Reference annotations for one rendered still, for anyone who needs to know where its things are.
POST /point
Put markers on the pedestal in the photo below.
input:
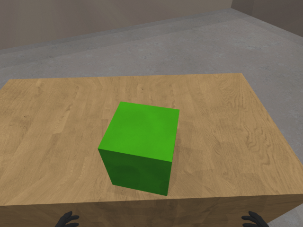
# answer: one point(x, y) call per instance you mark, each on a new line
point(229, 156)

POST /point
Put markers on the right robot hand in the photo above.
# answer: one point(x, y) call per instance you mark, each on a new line
point(254, 217)

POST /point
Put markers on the left robot hand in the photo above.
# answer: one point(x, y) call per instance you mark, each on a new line
point(67, 217)

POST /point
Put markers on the carton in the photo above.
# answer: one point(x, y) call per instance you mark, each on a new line
point(137, 148)

